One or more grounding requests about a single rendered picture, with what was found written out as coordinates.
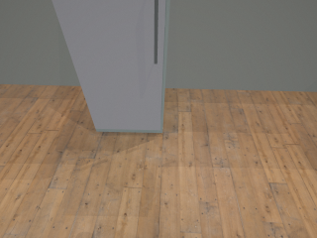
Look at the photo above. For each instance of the fridge door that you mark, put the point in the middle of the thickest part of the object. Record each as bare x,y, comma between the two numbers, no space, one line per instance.
112,47

